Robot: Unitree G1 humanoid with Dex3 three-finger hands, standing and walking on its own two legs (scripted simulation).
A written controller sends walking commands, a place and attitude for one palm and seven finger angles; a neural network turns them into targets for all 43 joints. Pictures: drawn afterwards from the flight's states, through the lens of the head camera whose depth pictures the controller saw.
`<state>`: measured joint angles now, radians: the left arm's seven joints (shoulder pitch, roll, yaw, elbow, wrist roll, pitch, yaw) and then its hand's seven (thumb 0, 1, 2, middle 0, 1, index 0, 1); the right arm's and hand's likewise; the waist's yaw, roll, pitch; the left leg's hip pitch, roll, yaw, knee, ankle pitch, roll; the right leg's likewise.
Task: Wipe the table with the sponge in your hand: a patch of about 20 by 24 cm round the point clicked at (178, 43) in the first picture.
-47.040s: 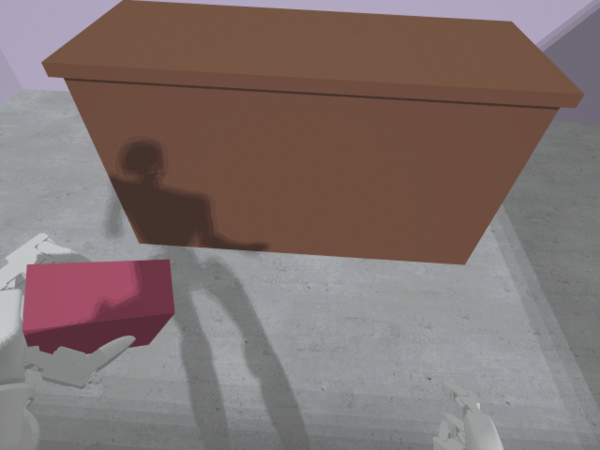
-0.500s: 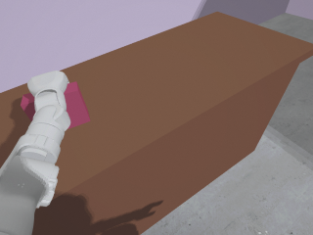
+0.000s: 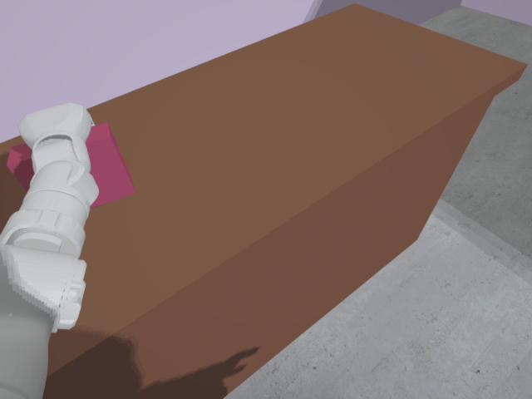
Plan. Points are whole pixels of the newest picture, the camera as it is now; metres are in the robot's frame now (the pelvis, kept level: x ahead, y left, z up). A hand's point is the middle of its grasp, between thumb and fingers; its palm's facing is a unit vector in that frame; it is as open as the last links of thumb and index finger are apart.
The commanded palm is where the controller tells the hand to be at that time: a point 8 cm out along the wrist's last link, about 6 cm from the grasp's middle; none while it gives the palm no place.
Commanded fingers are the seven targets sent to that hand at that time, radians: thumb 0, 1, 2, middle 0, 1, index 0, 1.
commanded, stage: wipe forward along the third lane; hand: left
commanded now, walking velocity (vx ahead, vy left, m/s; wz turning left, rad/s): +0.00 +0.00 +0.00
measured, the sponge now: (83, 180) +0.45 +0.28 +0.11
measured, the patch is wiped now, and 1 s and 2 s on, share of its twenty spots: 0.90 0.90 0.90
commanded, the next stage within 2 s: wipe back along the third lane in 0.14 s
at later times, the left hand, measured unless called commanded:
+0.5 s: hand (71, 158) +0.46 +0.28 +0.15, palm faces +0.05 -0.01 -1.00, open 9.8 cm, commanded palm +0.42 +0.27 +0.17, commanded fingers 0.00 0.10 1.30 -1.20 -1.60 -1.20 -1.60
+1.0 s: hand (71, 172) +0.43 +0.27 +0.15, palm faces +0.17 -0.07 -0.98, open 9.8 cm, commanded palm +0.36 +0.24 +0.17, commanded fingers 0.00 0.10 1.30 -1.20 -1.60 -1.20 -1.60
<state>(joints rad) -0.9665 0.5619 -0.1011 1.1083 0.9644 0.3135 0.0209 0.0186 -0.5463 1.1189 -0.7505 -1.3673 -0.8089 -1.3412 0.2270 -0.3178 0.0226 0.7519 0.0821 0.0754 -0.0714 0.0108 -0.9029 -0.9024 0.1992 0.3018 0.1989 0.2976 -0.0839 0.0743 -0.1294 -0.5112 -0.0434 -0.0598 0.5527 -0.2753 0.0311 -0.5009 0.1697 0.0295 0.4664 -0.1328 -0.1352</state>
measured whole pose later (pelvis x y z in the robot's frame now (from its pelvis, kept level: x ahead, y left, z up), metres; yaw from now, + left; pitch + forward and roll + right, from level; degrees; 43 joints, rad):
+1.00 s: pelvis +0.06 +0.11 +0.01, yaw +2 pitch +2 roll -2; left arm -0.58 0.22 -0.51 0.31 0.97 0.77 0.06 0.02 -0.47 1.08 -0.69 -1.42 -0.75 -1.39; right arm 0.02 -0.26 0.05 0.65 0.09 0.23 0.07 0.01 -0.90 -0.90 0.20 0.30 0.19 0.30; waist 0.07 0.07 -0.14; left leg -0.22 -0.14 -0.04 0.47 -0.27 0.13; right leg -0.23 0.05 0.01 0.47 -0.27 -0.03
